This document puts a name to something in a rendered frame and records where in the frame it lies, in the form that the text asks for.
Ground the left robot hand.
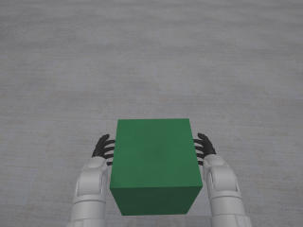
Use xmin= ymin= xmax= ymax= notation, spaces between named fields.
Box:
xmin=92 ymin=133 xmax=116 ymax=166

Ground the robot right forearm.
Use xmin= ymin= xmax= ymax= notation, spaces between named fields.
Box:
xmin=203 ymin=154 xmax=253 ymax=227

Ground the right robot hand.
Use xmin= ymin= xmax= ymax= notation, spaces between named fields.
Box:
xmin=193 ymin=133 xmax=216 ymax=166

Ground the carton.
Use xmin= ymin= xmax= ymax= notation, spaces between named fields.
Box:
xmin=109 ymin=118 xmax=203 ymax=216

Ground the robot left forearm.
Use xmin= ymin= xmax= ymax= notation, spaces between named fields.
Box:
xmin=66 ymin=156 xmax=109 ymax=227

